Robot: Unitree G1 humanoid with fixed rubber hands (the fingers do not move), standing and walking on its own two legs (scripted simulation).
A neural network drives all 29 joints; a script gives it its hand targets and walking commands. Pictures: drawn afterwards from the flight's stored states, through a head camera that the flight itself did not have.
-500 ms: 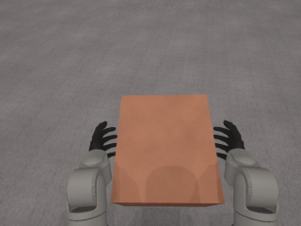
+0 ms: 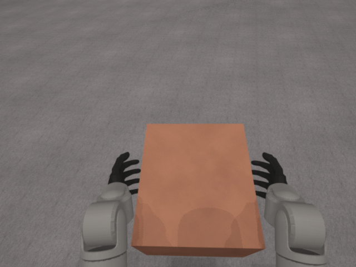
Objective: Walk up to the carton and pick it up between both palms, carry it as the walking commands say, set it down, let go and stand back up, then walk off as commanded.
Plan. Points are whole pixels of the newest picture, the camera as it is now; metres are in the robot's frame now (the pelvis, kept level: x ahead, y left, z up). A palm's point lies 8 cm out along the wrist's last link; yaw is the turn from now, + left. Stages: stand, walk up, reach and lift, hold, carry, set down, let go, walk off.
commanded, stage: carry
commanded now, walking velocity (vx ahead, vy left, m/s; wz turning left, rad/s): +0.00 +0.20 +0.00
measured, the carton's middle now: (194, 190) +0.31 -0.01 +0.01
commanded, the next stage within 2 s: none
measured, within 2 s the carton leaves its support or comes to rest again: neither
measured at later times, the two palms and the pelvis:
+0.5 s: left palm (38, 196) +0.25 +0.30 +0.10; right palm (194, 193) +0.25 +0.00 +0.10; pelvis -0.02 +0.15 -0.01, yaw +0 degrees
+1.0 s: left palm out of the picture +0.24 +0.41 +0.10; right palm (134, 200) +0.24 +0.11 +0.10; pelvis -0.03 +0.26 +0.00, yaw -2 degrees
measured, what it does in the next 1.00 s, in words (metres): steps to the left: left foot, then right foot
